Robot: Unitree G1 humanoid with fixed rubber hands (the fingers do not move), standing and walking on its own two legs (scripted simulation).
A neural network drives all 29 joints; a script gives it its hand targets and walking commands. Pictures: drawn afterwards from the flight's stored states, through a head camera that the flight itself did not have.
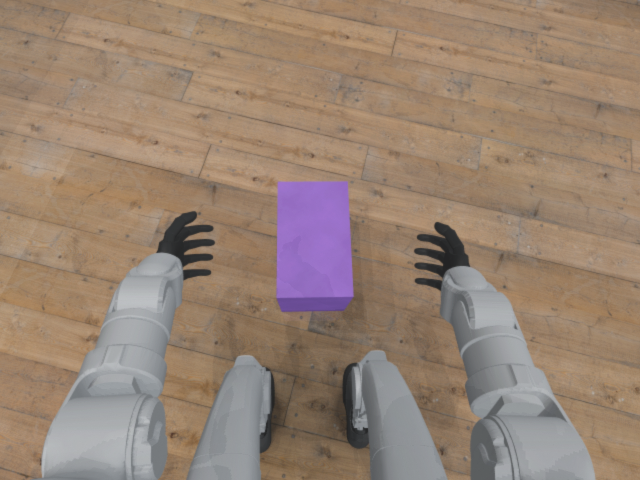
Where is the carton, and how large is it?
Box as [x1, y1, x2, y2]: [276, 181, 353, 311]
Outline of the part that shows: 347,181 278,182 276,297 282,311 343,310 353,296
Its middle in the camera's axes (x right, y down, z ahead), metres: -0.01 +0.02 +1.03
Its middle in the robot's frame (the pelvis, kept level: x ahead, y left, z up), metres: +0.53 -0.02 -0.57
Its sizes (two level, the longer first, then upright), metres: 0.291 0.175 0.223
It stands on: the floor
